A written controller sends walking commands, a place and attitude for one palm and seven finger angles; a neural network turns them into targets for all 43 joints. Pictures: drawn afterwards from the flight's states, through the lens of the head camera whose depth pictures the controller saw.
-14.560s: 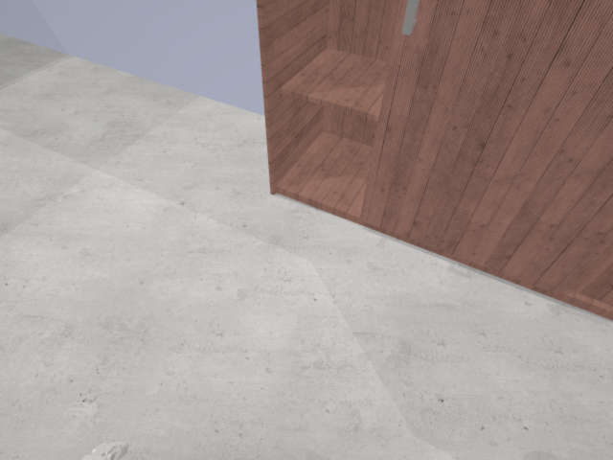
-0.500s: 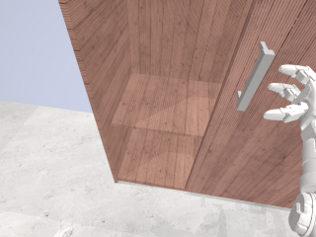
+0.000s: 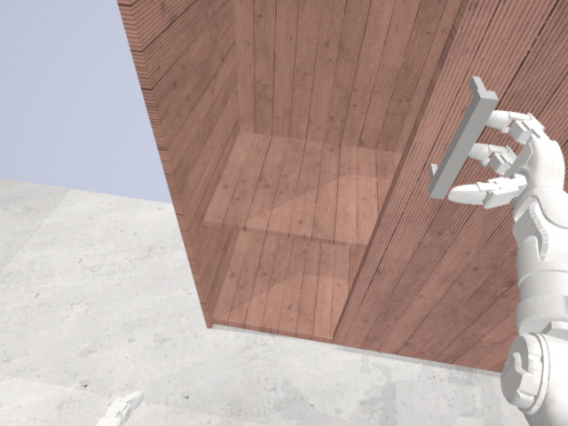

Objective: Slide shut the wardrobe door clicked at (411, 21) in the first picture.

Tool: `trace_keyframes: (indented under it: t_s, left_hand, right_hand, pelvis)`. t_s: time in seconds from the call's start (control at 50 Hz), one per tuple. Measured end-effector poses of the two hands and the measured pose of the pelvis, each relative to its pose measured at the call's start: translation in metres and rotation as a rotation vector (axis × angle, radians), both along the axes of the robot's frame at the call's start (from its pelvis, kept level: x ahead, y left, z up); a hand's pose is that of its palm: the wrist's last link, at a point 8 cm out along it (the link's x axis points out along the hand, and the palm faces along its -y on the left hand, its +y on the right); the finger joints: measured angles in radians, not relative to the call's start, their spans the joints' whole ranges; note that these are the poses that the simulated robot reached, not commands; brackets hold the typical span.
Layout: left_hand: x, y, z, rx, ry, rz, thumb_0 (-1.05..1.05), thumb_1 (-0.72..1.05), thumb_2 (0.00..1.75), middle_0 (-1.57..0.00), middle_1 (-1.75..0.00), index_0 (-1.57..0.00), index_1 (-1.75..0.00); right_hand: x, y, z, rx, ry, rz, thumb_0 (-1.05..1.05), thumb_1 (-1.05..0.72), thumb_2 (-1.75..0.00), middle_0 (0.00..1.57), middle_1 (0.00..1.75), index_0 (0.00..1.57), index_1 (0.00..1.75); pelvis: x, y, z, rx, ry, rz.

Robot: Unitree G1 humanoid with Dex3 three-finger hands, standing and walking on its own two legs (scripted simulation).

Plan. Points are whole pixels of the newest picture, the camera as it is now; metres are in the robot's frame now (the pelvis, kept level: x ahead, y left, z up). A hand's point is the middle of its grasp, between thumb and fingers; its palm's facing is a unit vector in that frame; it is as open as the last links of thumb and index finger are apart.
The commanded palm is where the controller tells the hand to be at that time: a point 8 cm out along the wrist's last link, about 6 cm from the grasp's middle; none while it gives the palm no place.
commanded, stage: feel for the door with the fingertips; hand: right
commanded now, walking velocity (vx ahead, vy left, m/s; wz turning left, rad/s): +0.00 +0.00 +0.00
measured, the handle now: (455, 141) +0.50 -0.19 +0.18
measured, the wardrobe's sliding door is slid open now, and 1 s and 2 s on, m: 0.44 0.44 0.44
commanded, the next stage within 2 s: slide the fingers in behind the handle in 0.38 s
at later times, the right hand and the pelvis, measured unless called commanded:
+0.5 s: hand (483, 154) +0.46 -0.21 +0.19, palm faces +0.06 +1.00 -0.01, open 13.8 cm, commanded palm +0.44 -0.26 +0.18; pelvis +0.00 -0.01 +0.00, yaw +0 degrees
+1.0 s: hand (482, 164) +0.45 -0.21 +0.18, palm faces +0.07 +1.00 +0.00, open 14.0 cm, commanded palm +0.43 -0.25 +0.18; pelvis +0.00 -0.01 +0.00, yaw +0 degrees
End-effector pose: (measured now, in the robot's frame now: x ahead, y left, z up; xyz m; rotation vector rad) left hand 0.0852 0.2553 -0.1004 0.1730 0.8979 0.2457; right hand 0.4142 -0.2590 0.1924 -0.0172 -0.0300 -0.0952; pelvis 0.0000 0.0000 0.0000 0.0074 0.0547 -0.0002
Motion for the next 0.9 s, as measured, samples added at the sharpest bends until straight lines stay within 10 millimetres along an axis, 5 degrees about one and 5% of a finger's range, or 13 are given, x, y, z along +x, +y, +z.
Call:
trace_keyframes:
  t_s: [0.26,0.48,0.9]
  left_hand:
    - [-0.033,0.015,-0.004,0.039,0.106,0.039,0.01,0.91,0.90,-0.21,-0.30,-0.20,-0.30]
    - [-0.048,0.007,-0.006,0.029,0.143,0.058,0.01,0.91,0.90,-0.20,-0.30,-0.20,-0.30]
    - [-0.029,-0.004,-0.002,0.018,0.085,0.046,0.01,0.91,0.90,-0.21,-0.30,-0.20,-0.30]
  right_hand:
    - [0.011,-0.006,-0.004,0.011,0.020,0.024,-0.01,0.50,-0.30,0.30,1.20,0.30,1.20]
    - [0.025,-0.007,-0.001,0.010,0.003,0.035,-0.01,0.50,-0.30,0.34,1.23,0.32,1.21]
    - [0.017,-0.010,-0.012,0.024,0.003,0.020,-0.01,0.50,-0.30,0.31,1.21,0.30,1.20]
  pelvis:
    - [0.000,0.000,-0.001,0.006,0.021,-0.004]
    - [0.001,-0.005,-0.002,0.007,0.041,0.006]
    - [0.003,-0.012,-0.002,0.008,0.035,0.015]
